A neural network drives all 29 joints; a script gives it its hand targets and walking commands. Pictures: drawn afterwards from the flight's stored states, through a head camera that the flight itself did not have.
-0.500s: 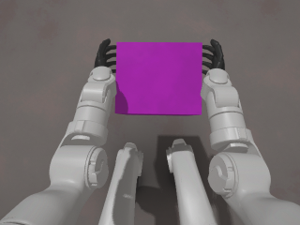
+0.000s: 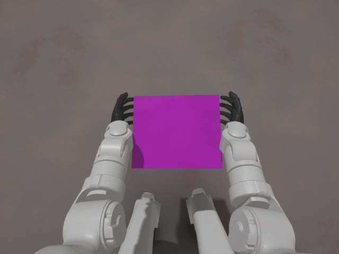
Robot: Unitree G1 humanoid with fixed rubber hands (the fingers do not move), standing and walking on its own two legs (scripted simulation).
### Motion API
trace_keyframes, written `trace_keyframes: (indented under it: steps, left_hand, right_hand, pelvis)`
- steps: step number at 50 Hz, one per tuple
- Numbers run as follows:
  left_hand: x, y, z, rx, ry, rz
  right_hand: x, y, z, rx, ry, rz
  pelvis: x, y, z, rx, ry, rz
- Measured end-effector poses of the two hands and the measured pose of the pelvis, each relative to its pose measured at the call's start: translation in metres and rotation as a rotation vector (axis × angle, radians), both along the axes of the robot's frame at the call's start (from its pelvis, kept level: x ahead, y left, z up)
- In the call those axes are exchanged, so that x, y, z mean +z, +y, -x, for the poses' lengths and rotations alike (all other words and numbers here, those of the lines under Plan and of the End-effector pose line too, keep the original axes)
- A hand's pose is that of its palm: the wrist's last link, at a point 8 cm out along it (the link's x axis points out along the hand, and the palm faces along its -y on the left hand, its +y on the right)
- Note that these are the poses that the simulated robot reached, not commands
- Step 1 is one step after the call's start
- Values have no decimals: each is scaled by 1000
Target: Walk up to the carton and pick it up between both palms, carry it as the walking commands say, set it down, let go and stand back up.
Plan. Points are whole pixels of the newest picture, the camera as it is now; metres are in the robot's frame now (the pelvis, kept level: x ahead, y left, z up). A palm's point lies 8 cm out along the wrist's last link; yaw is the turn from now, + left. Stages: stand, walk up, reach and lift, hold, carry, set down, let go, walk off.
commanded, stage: reach and lift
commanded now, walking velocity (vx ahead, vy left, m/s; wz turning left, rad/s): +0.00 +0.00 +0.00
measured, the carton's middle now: (176, 136) +0.41 -0.02 -0.14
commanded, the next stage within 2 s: none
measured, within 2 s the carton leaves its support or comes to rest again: neither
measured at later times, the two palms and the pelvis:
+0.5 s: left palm (109, 116) +0.41 +0.12 +0.02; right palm (248, 120) +0.39 -0.16 +0.02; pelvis +0.03 +0.00 +0.07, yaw +0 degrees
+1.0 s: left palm (98, 113) +0.39 +0.12 +0.09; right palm (265, 121) +0.36 -0.16 +0.09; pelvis +0.03 +0.00 +0.11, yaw -1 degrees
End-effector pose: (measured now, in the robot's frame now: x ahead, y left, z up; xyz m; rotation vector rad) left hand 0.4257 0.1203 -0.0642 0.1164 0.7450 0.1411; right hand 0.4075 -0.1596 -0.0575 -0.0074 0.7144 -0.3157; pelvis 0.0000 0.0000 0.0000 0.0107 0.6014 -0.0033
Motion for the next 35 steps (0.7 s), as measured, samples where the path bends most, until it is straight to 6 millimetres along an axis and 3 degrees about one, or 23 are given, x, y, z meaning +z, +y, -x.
trace_keyframes:
  steps: [11,25,35]
  left_hand:
    - [49,3,10,-1,-14,-11]
    - [83,0,15,-26,-26,31]
    - [106,14,29,5,-11,0]
  right_hand:
    - [40,4,16,-23,-17,-35]
    - [81,-2,22,-21,-32,-10]
    - [103,14,31,-16,-17,-28]
  pelvis:
    - [32,-1,-15,5,-72,-3]
    - [65,-3,-25,2,-128,2]
    - [88,-2,-33,11,-178,6]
